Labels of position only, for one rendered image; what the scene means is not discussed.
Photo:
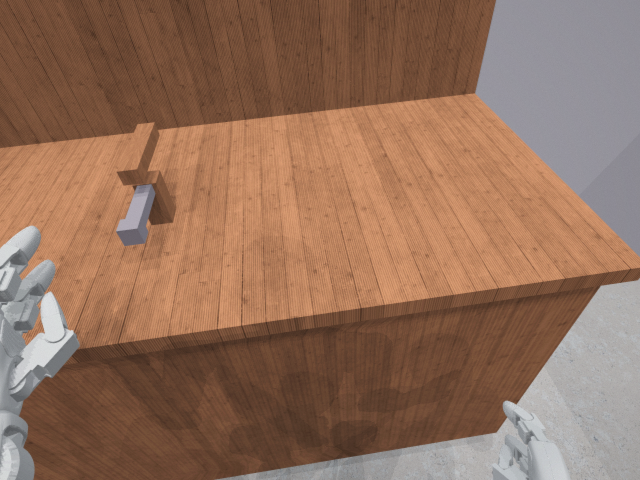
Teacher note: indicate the left robot hand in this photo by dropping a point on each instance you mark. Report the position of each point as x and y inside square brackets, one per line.
[47, 352]

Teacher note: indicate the counter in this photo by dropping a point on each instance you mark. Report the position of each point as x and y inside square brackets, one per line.
[348, 251]

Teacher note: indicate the robot left forearm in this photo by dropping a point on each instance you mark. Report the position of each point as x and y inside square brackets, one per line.
[15, 462]

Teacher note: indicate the tap lever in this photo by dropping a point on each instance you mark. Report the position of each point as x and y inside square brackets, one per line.
[132, 230]

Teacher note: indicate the right robot hand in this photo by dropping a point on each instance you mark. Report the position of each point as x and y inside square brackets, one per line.
[541, 460]

